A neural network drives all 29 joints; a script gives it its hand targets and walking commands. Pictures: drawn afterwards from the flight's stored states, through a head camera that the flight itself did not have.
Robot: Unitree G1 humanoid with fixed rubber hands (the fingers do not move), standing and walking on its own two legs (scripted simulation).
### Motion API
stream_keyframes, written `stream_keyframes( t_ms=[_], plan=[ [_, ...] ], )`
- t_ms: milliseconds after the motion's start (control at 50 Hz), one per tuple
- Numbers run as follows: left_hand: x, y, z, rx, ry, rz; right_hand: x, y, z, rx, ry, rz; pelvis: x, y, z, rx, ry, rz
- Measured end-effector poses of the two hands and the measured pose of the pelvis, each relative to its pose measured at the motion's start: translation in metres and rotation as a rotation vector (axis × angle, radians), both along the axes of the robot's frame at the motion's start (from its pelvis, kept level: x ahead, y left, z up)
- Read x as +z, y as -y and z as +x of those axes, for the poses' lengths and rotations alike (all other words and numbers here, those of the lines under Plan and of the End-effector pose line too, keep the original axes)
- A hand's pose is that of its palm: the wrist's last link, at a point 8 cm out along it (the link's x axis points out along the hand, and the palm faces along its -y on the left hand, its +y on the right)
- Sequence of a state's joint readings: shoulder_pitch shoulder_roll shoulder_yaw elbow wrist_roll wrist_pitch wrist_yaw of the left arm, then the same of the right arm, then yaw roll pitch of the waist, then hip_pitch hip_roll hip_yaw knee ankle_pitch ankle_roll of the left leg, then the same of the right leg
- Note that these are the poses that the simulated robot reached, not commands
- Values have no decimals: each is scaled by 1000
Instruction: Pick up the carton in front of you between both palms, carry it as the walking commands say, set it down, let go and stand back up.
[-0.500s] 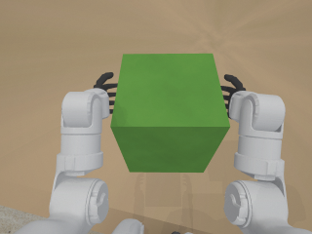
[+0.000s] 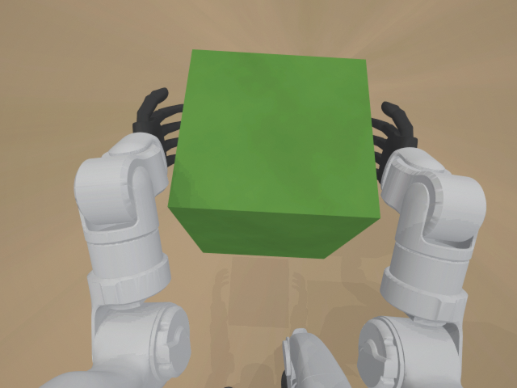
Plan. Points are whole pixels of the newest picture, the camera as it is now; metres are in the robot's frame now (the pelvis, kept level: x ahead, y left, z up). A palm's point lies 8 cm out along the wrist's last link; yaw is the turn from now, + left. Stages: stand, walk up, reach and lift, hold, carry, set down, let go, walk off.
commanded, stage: carry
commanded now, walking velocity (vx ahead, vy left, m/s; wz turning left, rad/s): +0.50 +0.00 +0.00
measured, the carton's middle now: (270, 173) +0.41 -0.04 +0.06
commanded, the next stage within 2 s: none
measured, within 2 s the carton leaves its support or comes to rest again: neither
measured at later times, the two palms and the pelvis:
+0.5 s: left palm out of the picture +0.70 +0.18 +0.20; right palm out of the picture +0.73 -0.12 +0.20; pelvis +0.33 -0.01 +0.03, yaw +1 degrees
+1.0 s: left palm out of the picture +1.01 +0.14 +0.24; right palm out of the picture +1.02 -0.16 +0.24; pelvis +0.63 -0.02 +0.08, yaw +1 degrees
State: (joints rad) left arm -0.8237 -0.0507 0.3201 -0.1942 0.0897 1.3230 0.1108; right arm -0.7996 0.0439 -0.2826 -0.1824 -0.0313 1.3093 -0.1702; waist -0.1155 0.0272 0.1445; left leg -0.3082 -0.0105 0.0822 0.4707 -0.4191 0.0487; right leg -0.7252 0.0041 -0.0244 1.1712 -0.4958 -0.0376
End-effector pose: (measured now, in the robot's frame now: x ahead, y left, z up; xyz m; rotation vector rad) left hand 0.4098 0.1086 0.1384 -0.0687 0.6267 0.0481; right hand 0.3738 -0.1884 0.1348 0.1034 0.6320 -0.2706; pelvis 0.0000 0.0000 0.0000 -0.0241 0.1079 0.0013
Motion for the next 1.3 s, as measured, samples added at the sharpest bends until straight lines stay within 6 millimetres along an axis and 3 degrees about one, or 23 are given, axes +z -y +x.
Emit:
stream_keyframes(
  t_ms=[120,280,380,500,560,660,740,820,920,1060,1140,1220,1300],
  plan=[
    [26,8,79,16,35,46,29,9,95,61,33,2,-6,17,93,6,19,-15],
    [27,-34,139,151,-125,87,37,-35,209,255,-123,-22,25,38,187,15,30,29],
    [47,-56,190,209,-93,76,52,-58,272,290,-88,-2,35,35,243,21,27,44],
    [65,-69,286,184,-27,60,69,-69,354,254,-22,-11,28,15,329,20,26,51],
    [63,-65,337,120,-42,56,67,-63,385,208,-41,-46,30,2,368,15,45,64],
    [64,-40,404,21,-135,67,60,-39,417,118,-141,-43,55,-12,419,13,38,28],
    [74,-24,453,-15,-118,49,73,-24,452,61,-124,-31,68,-16,460,5,34,9],
    [92,-16,503,-10,-58,30,94,-16,504,43,-61,-24,73,-12,509,1,25,4],
    [107,-16,568,30,-23,67,108,-14,586,93,-26,-25,66,3,584,6,32,-16],
    [102,-49,617,139,-141,103,111,-48,685,237,-138,-30,93,20,664,13,38,15],
    [113,-67,653,189,-134,94,121,-67,734,274,-128,-16,105,19,706,20,36,32],
    [133,-79,706,206,-74,81,138,-79,786,269,-68,-5,108,11,756,24,28,34],
    [143,-86,773,171,-40,72,149,-85,840,238,-34,-25,101,-7,816,20,35,49]
  ],
)
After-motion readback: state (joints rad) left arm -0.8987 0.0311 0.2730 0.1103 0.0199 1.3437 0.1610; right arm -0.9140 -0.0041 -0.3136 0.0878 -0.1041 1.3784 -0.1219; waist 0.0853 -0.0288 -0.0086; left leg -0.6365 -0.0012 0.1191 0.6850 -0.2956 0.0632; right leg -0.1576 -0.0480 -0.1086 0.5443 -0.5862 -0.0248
